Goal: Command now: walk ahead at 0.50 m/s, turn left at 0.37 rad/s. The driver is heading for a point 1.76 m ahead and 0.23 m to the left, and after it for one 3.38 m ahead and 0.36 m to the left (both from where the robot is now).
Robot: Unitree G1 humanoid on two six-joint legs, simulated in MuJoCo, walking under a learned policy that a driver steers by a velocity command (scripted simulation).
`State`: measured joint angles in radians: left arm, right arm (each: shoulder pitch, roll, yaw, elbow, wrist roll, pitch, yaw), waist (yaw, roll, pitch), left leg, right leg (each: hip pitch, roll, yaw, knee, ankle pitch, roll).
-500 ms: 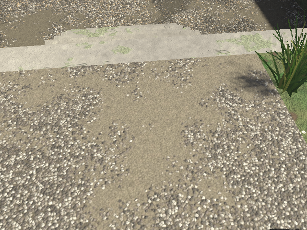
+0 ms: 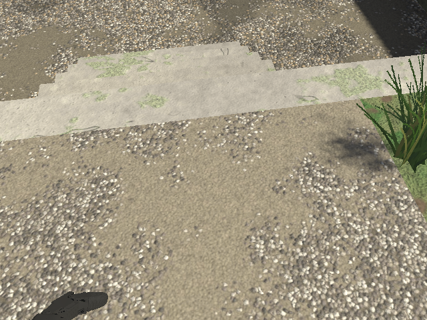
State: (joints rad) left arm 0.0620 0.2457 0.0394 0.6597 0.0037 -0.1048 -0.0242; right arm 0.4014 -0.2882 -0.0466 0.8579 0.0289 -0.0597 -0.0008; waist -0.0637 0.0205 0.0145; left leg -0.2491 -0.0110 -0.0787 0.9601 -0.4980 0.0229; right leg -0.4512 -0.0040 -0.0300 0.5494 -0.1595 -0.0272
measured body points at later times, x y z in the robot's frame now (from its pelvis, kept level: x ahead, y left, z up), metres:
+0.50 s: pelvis +0.25 +0.07 -0.01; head +0.29 +0.09 +0.43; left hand +0.21 +0.36 -0.14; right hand +0.51 -0.12 -0.09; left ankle +0.33 +0.18 -0.73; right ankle +0.10 -0.11 -0.68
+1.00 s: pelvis +0.53 +0.12 -0.01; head +0.56 +0.13 +0.44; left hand +0.67 +0.39 -0.11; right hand +0.62 -0.15 -0.13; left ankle +0.33 +0.18 -0.73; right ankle +0.69 +0.05 -0.72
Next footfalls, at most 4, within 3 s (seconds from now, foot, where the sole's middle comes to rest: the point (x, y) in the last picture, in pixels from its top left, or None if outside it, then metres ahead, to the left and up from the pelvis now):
0.46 left None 0.36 0.19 -0.76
1.02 right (196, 241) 0.72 0.06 -0.76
1.46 left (142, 188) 0.96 0.25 -0.76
1.76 right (208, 207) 0.85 0.01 -0.76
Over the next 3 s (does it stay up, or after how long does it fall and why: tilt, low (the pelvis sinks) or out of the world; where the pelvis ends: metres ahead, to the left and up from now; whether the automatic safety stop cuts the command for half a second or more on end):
stays up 0.95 0.17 0.01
